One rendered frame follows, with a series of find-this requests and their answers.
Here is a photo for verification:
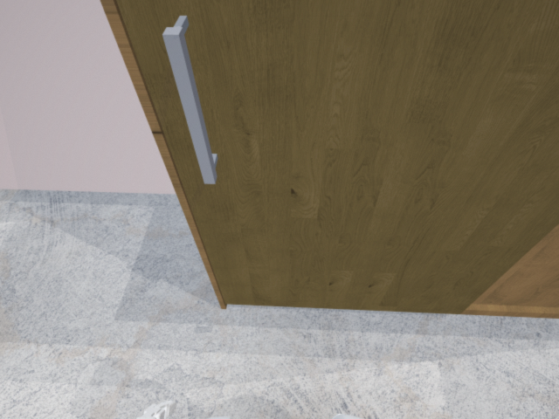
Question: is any wardrobe door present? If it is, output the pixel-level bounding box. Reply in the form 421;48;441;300
473;224;559;307
116;0;559;314

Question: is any left robot hand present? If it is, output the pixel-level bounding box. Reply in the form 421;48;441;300
136;401;176;419

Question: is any handle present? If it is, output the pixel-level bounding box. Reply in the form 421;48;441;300
162;16;218;184

